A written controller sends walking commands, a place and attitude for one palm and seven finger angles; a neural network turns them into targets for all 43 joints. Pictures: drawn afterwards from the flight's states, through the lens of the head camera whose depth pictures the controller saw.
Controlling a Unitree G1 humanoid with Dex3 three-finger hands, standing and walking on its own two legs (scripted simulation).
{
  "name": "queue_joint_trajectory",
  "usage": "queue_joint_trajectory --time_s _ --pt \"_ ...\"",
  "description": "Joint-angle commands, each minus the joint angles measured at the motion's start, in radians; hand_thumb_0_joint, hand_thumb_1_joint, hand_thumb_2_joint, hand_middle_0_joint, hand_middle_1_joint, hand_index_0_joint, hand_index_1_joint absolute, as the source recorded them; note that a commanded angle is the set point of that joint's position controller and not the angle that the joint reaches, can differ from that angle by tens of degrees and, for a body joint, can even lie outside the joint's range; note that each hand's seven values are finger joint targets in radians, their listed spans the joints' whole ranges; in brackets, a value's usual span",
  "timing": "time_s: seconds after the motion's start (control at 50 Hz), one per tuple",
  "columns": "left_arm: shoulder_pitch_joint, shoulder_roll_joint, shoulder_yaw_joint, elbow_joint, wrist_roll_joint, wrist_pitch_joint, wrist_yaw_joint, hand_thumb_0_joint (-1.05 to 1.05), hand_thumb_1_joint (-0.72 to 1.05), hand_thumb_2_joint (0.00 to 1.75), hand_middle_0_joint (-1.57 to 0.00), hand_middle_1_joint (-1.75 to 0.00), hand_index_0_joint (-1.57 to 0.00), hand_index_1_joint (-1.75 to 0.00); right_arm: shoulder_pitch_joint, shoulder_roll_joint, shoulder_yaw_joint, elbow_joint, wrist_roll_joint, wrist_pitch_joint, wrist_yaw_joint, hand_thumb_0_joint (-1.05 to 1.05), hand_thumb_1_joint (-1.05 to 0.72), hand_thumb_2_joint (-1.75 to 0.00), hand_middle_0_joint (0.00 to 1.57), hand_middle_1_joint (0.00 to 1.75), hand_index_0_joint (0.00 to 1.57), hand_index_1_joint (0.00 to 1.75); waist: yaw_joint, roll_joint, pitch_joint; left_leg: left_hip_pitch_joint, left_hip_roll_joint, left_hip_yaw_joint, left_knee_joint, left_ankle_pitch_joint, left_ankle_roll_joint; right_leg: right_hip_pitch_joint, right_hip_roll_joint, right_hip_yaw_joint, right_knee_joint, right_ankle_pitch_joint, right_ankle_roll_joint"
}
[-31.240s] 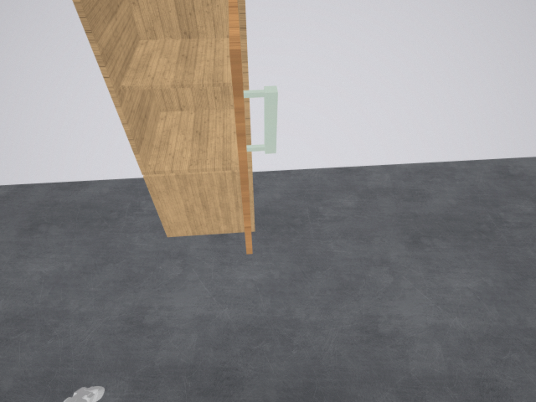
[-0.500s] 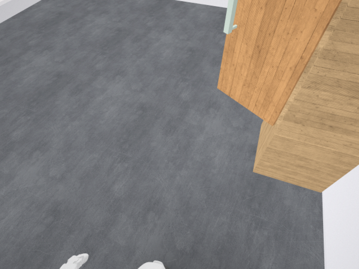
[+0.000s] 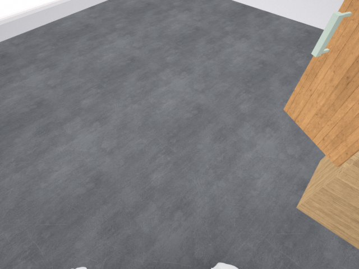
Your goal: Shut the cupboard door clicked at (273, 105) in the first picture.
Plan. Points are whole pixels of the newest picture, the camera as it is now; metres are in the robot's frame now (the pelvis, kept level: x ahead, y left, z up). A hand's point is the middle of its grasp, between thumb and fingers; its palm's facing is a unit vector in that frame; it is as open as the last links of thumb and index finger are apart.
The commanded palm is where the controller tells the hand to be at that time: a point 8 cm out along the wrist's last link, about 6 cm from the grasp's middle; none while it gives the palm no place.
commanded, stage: walk to a spot facing it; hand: left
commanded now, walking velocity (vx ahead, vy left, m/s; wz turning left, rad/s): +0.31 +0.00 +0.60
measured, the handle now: (331, 34) +0.84 -0.49 +0.09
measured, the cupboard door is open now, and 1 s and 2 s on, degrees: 61 61 61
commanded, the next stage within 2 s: turn to face it in 0.82 s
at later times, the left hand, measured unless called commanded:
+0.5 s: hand out of the picture +0.01 +0.20 -0.18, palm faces +0.41 -0.90 -0.17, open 7.4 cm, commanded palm none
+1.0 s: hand (82, 177) +0.38 +0.33 -0.15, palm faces +0.39 -0.90 -0.20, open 7.4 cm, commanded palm none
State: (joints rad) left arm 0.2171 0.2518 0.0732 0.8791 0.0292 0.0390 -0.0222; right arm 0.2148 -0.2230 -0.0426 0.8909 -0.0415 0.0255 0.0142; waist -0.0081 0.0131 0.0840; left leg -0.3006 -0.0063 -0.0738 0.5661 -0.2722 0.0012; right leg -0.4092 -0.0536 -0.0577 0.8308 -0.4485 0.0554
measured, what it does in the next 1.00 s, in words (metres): walks ahead, turning left: right foot, then left foot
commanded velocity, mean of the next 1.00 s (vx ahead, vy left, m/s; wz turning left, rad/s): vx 0.29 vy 0.00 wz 0.25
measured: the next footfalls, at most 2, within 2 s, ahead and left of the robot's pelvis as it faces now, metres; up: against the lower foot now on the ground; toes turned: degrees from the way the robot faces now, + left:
right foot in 0.06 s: +0.09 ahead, -0.13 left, +0.00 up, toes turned -1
left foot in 0.46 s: +0.19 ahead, +0.18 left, +0.00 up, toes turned +27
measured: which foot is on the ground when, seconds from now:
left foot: down 0.00-0.06, up 0.08-0.44, down 0.46-0.92, up 0.94-1.00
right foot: up 0.00-0.04, down 0.06-0.46, up 0.48-0.90, down 0.92-1.00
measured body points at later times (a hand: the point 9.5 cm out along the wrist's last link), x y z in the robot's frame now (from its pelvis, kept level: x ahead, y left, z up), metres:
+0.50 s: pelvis +0.12 +0.06 -0.02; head +0.17 +0.09 +0.43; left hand -0.02 +0.25 -0.17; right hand +0.35 -0.12 -0.13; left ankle +0.16 +0.16 -0.74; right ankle +0.06 -0.13 -0.70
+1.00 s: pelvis +0.33 +0.11 +0.00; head +0.37 +0.12 +0.44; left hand +0.35 +0.37 -0.14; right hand +0.36 -0.12 -0.16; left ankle +0.19 +0.16 -0.67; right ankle +0.43 +0.04 -0.73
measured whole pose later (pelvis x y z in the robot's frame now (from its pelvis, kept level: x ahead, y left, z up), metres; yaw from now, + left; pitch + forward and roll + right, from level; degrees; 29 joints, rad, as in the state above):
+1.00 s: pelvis +0.33 +0.11 +0.00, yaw +25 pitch -1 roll +0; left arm 0.12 0.17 0.05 0.92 0.03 -0.06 -0.01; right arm 0.39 -0.17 -0.05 1.12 -0.02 -0.01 -0.01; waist -0.05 0.03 0.09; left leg -0.26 0.00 0.01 1.03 -0.51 0.03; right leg -0.33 -0.03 -0.11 0.56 -0.22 -0.03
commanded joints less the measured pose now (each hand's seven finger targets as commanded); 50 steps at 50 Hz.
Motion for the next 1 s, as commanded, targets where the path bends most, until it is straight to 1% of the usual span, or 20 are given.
queue_joint_trajectory --time_s 0.0,0.02,0.04,0.06,0.08,0.12,0.16,0.34,0.4,0.42,0.44,0.46,0.48,0.56,0.8,0.86,0.88,0.9,0.92,0.98 --pt "0.199 0.105 0.040 -0.030 0.006 -0.050 0.002 0.00 0.90 0.90 -0.20 -0.30 -0.20 -0.30 -0.100 -0.191 -0.059 -0.085 0.011 -0.009 -0.017 0.00 -0.90 -0.90 0.20 0.30 0.20 0.30 0.094 0.029 -0.059 -0.327 0.075 -0.196 -0.111 -0.449 0.098 0.405 0.032 -0.012 -0.319 0.054 -0.009" --pt "0.289 0.180 0.058 -0.021 0.022 -0.061 0.016 0.00 0.90 0.90 -0.20 -0.30 -0.20 -0.30 -0.109 -0.109 -0.043 -0.109 0.024 -0.012 -0.012 0.00 -0.90 -0.90 0.20 0.30 0.20 0.30 0.144 -0.231 -0.062 -0.529 -0.056 -0.046 0.213 -0.428 0.036 0.530 -0.198 0.285 -0.559 -0.257 -0.078" --pt "0.285 0.236 0.057 -0.031 0.010 -0.059 0.031 0.00 0.90 0.90 -0.20 -0.30 -0.20 -0.30 -0.136 -0.074 -0.035 -0.131 0.021 -0.019 -0.006 0.00 -0.90 -0.90 0.20 0.30 0.20 0.30 0.140 -0.343 -0.033 -0.565 -0.085 0.023 0.518 -0.361 0.004 0.445 -0.436 0.621 -0.741 -0.435 -0.167" --pt "0.195 0.223 0.061 -0.051 0.000 -0.065 0.036 0.00 0.90 0.90 -0.20 -0.30 -0.20 -0.30 -0.105 -0.109 -0.050 -0.128 0.005 -0.013 0.000 0.00 -0.90 -0.90 0.20 0.30 0.20 0.30 0.066 -0.233 -0.038 -0.516 -0.009 -0.037 0.666 -0.263 0.006 0.326 -0.452 0.626 -0.748 -0.457 -0.200" --pt "0.110 0.189 0.053 -0.067 0.003 -0.077 0.040 0.00 0.90 0.90 -0.20 -0.30 -0.20 -0.30 -0.094 -0.096 -0.053 -0.108 0.006 -0.013 0.009 0.00 -0.90 -0.90 0.20 0.30 0.20 0.30 0.028 -0.210 0.000 -0.503 0.033 -0.040 0.728 -0.180 0.002 0.238 -0.424 0.566 -0.741 -0.446 -0.194" --pt "0.029 0.111 0.034 -0.064 0.002 -0.096 0.037 0.00 0.90 0.90 -0.20 -0.30 -0.20 -0.30 -0.063 -0.080 -0.052 -0.071 0.003 -0.003 0.028 0.00 -0.90 -0.90 0.20 0.30 0.20 0.30 -0.020 -0.158 0.016 -0.425 0.076 0.006 0.712 -0.028 -0.017 0.176 -0.324 0.245 -0.697 -0.158 -0.144" --pt "0.070 0.087 0.032 -0.036 0.003 -0.108 0.039 0.00 0.90 0.90 -0.20 -0.30 -0.20 -0.30 -0.056 -0.048 -0.044 -0.055 0.009 -0.004 0.037 0.00 -0.90 -0.90 0.20 0.30 0.20 0.30 -0.010 -0.170 -0.021 -0.387 0.078 0.058 0.604 -0.001 -0.025 0.269 -0.278 0.080 -0.659 0.087 -0.135" --pt "0.234 0.113 0.035 0.066 0.006 -0.113 0.035 0.00 0.90 0.90 -0.20 -0.30 -0.20 -0.30 -0.214 -0.007 -0.018 -0.101 0.016 -0.030 0.055 0.00 -0.90 -0.90 0.20 0.30 0.20 0.30 0.064 -0.191 -0.013 -0.272 0.054 0.193 0.129 -0.052 0.021 0.466 -0.334 -0.106 -0.536 0.530 -0.132" --pt "0.184 0.142 0.039 0.061 -0.007 -0.107 0.032 0.00 0.90 0.90 -0.20 -0.30 -0.20 -0.30 -0.020 -0.062 -0.029 -0.049 0.005 -0.047 0.039 0.00 -0.90 -0.90 0.20 0.30 0.20 0.30 -0.047 -0.134 -0.112 0.119 -0.032 0.262 -0.035 0.005 0.060 0.329 -0.285 -0.221 -0.262 0.679 -0.089" --pt "0.186 0.113 0.033 0.047 -0.010 -0.104 0.023 0.00 0.90 0.90 -0.20 -0.30 -0.20 -0.30 0.125 -0.148 -0.051 -0.010 0.002 -0.050 0.024 0.00 -0.90 -0.90 0.20 0.30 0.20 0.30 -0.118 0.001 -0.213 0.414 0.061 0.129 -0.071 -0.020 0.102 0.127 -0.245 -0.239 -0.015 0.516 -0.048" --pt "0.159 0.046 0.021 -0.009 -0.013 -0.099 0.006 0.00 0.90 0.90 -0.20 -0.30 -0.20 -0.30 0.265 -0.282 -0.086 0.015 -0.006 -0.053 0.011 0.00 -0.90 -0.90 0.20 0.30 0.20 0.30 -0.167 0.283 -0.278 0.626 0.374 -0.367 -0.169 -0.022 0.219 -0.235 -0.085 -0.210 0.330 -0.093 0.008" --pt "0.030 0.062 0.012 -0.064 -0.007 -0.096 0.011 0.00 0.90 0.90 -0.20 -0.30 -0.20 -0.30 0.317 -0.313 -0.088 0.042 0.008 -0.048 -0.005 0.00 -0.90 -0.90 0.20 0.30 0.20 0.30 -0.195 0.187 -0.259 0.591 0.446 -0.454 -0.253 0.049 0.272 -0.342 -0.074 -0.048 0.446 -0.134 -0.018" --pt "-0.013 0.044 0.016 -0.069 -0.007 -0.097 0.020 0.00 0.90 0.90 -0.20 -0.30 -0.20 -0.30 0.256 -0.281 -0.075 0.030 0.009 -0.055 -0.015 0.00 -0.90 -0.90 0.20 0.30 0.20 0.30 -0.154 0.101 -0.189 0.448 0.435 -0.387 -0.262 -0.004 0.257 -0.348 -0.094 -0.001 0.487 -0.078 -0.029" --pt "0.094 0.003 0.016 0.031 0.008 -0.067 0.000 0.00 0.90 0.90 -0.20 -0.30 -0.20 -0.30 0.058 -0.116 -0.023 0.004 0.010 -0.080 -0.032 0.00 -0.90 -0.90 0.20 0.30 0.20 0.30 -0.022 0.135 -0.066 0.122 0.275 -0.144 -0.348 -0.071 0.174 -0.189 -0.121 0.032 0.308 0.134 -0.025" --pt "-0.114 0.003 0.003 -0.020 -0.002 -0.067 -0.008 0.00 0.90 0.90 -0.20 -0.30 -0.20 -0.30 0.170 -0.089 -0.026 0.127 0.012 -0.091 -0.035 0.00 -0.90 -0.90 0.20 0.30 0.20 0.30 -0.019 0.082 0.027 0.164 0.241 -0.023 -0.338 0.197 0.189 -0.025 -0.029 -0.008 -0.194 0.321 -0.042" --pt "0.070 0.049 0.018 0.035 0.001 -0.085 0.002 0.00 0.90 0.90 -0.20 -0.30 -0.20 -0.30 0.171 -0.073 -0.019 0.149 0.020 -0.084 -0.035 0.00 -0.90 -0.90 0.20 0.30 0.20 0.30 0.070 -0.009 -0.039 0.078 0.168 0.017 -0.084 0.313 0.132 0.307 0.008 -0.011 -0.334 0.328 -0.073" --pt "0.226 0.120 0.038 0.077 0.009 -0.099 0.012 0.00 0.90 0.90 -0.20 -0.30 -0.20 -0.30 0.179 -0.044 -0.016 0.139 0.032 -0.090 -0.028 0.00 -0.90 -0.90 0.20 0.30 0.20 0.30 0.130 -0.151 -0.143 -0.086 0.068 0.089 0.192 0.193 0.090 0.554 -0.160 0.196 -0.392 0.301 -0.131" --pt "0.329 0.198 0.052 0.107 0.005 -0.098 0.021 0.00 0.90 0.90 -0.20 -0.30 -0.20 -0.30 0.228 -0.009 -0.011 0.116 0.039 -0.092 -0.030 0.00 -0.90 -0.90 0.20 0.30 0.20 0.30 0.126 -0.320 -0.236 -0.244 -0.068 0.152 0.496 -0.308 0.045 0.670 -0.404 0.508 -0.534 0.360 -0.245" --pt "0.280 0.165 0.046 0.101 -0.008 -0.093 0.028 0.00 0.90 0.90 -0.20 -0.30 -0.20 -0.30 0.192 -0.031 -0.020 0.118 0.030 -0.083 -0.034 0.00 -0.90 -0.90 0.20 0.30 0.20 0.30 0.112 -0.220 -0.193 -0.312 -0.017 0.060 0.648 -0.335 0.043 0.600 -0.407 0.521 -0.558 0.390 -0.283" --pt "0.074 0.035 0.011 0.059 -0.009 -0.091 0.049 0.00 0.90 0.90 -0.20 -0.30 -0.20 -0.30 0.129 0.012 -0.007 0.120 0.023 -0.069 -0.032 0.00 -0.90 -0.90 0.20 0.30 0.20 0.30 0.022 -0.092 -0.085 -0.238 0.093 0.049 0.569 -0.177 0.005 0.313 -0.284 0.249 -0.532 0.677 -0.277"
